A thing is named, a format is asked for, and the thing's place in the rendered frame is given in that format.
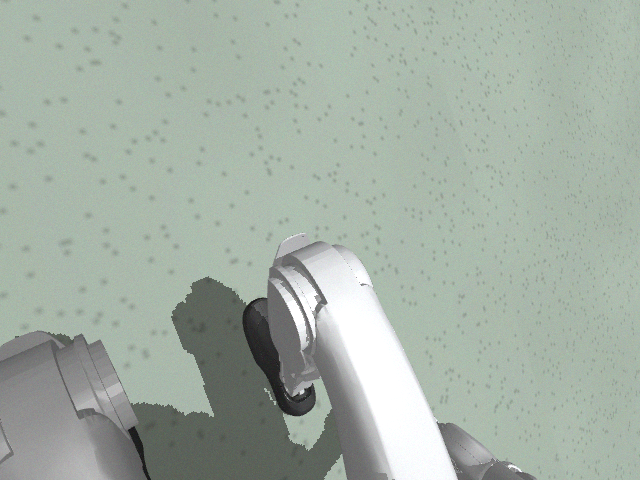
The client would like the right robot foot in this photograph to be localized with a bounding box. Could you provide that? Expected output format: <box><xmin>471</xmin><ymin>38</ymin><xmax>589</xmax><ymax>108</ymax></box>
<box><xmin>242</xmin><ymin>298</ymin><xmax>316</xmax><ymax>416</ymax></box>

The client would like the left robot foot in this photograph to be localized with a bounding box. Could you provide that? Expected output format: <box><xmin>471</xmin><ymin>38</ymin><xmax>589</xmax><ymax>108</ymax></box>
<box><xmin>128</xmin><ymin>426</ymin><xmax>151</xmax><ymax>480</ymax></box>

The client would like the right robot hand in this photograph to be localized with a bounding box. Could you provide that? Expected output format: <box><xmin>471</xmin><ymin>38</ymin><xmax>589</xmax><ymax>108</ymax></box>
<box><xmin>435</xmin><ymin>418</ymin><xmax>500</xmax><ymax>480</ymax></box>

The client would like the right robot arm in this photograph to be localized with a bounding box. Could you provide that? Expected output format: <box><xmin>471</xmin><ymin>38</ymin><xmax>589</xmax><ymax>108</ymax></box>
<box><xmin>482</xmin><ymin>461</ymin><xmax>538</xmax><ymax>480</ymax></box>

